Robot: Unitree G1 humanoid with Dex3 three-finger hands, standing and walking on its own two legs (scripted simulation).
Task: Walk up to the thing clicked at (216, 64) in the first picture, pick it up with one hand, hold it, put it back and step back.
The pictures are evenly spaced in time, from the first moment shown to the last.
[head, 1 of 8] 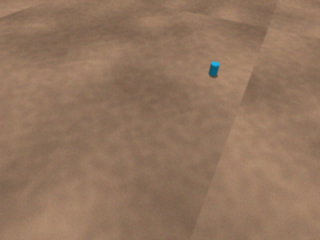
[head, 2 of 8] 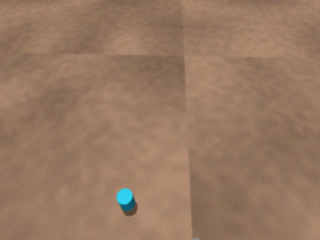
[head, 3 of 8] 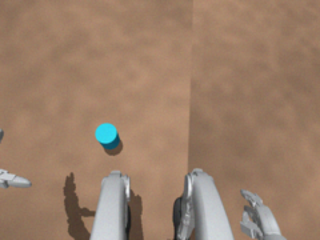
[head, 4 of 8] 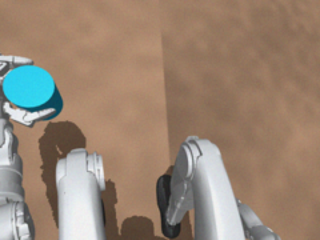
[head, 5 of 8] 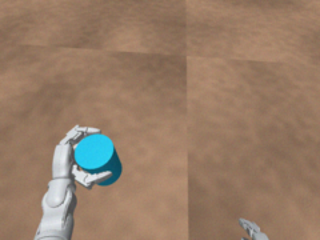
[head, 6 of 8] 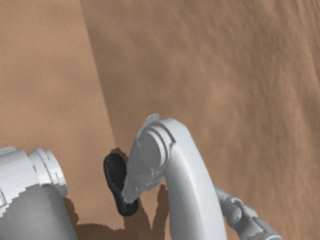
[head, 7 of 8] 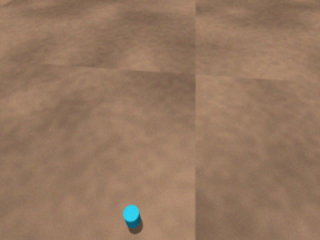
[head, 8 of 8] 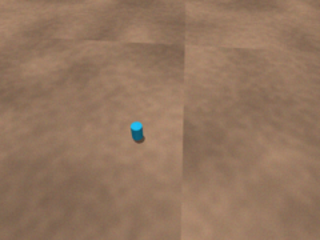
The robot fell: no
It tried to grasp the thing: yes
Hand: left
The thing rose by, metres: 0.69
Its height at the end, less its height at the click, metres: +0.00
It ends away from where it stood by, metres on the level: 0.01
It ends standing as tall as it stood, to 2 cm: yes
